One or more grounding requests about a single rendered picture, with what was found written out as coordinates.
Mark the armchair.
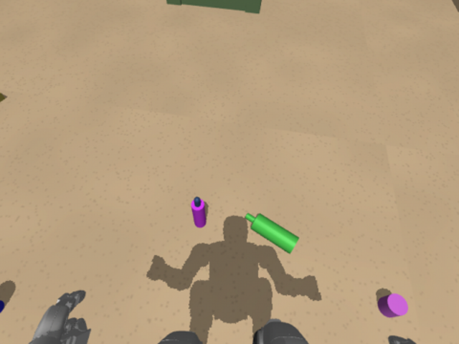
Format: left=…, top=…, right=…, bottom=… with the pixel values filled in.
left=166, top=0, right=262, bottom=14

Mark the left robot hand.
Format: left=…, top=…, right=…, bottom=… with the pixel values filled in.
left=32, top=290, right=91, bottom=344

